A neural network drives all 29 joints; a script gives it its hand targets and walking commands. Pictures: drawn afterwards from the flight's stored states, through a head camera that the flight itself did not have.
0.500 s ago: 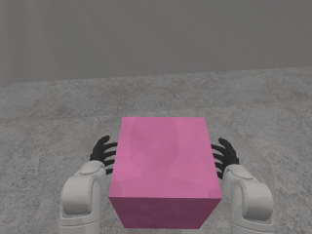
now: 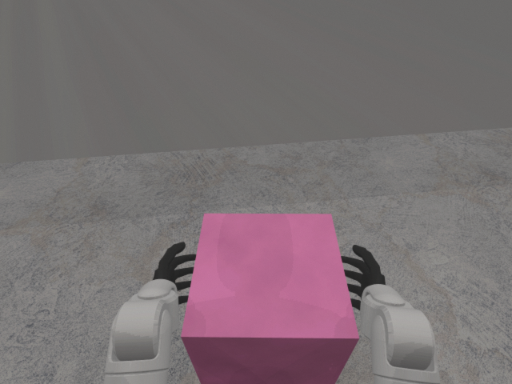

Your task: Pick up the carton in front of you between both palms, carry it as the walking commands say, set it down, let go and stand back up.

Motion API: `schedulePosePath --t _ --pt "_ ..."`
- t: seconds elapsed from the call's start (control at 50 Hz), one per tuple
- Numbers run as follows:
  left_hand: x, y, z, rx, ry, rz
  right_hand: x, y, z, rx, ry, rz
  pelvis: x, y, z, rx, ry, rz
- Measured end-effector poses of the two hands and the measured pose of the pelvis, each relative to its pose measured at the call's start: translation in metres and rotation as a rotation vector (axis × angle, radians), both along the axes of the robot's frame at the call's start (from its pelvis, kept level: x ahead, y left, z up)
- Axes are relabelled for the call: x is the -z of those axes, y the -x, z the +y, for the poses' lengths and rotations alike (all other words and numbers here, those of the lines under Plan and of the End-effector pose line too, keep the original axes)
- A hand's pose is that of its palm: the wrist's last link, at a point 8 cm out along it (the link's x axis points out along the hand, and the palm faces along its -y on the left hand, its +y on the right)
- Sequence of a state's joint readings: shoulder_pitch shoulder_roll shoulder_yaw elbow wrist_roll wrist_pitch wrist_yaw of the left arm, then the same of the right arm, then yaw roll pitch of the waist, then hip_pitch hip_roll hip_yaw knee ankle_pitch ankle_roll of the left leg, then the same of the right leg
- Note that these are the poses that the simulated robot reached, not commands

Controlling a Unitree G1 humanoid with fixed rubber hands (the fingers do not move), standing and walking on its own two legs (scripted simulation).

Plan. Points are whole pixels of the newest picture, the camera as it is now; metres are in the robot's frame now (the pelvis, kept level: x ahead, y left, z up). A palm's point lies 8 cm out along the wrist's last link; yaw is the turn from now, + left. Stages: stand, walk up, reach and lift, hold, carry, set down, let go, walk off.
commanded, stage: carry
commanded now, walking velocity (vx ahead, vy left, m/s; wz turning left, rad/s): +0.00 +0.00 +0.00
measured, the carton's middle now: (267, 307) +0.28 +0.00 -0.02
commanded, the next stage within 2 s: hold in 1.98 s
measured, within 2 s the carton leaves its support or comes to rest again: neither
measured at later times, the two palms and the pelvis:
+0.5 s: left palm (175, 311) +0.26 +0.14 +0.00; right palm (364, 317) +0.26 -0.15 +0.01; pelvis -0.03 +0.00 -0.02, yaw -1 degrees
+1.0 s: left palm (162, 336) +0.21 +0.15 +0.02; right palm (371, 342) +0.21 -0.15 +0.02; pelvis -0.07 +0.00 -0.02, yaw -1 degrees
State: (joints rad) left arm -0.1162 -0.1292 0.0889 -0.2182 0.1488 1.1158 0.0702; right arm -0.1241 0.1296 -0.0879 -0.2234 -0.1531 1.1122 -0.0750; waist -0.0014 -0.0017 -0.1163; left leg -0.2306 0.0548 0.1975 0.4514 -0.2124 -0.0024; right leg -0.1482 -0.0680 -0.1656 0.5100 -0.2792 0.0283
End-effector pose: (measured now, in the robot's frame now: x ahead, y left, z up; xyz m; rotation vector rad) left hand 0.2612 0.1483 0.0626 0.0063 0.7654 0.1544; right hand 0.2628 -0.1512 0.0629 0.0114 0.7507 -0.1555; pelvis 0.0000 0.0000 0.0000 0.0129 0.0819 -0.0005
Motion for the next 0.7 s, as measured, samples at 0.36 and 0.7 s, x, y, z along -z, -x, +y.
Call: schedulePosePath --t 0.36,0.7 --pt "0.053 0.002 -0.006 0.045 -0.040 -0.021 0.050 0.004 -0.005 -0.034 0.063 -0.020 0.018 0.011 -0.004 0.013 -0.003 -0.019" --pt "0.044 0.018 0.000 0.042 -0.036 -0.105 0.043 0.022 0.001 -0.022 0.054 -0.104 0.018 0.044 0.003 0.010 0.010 -0.045"
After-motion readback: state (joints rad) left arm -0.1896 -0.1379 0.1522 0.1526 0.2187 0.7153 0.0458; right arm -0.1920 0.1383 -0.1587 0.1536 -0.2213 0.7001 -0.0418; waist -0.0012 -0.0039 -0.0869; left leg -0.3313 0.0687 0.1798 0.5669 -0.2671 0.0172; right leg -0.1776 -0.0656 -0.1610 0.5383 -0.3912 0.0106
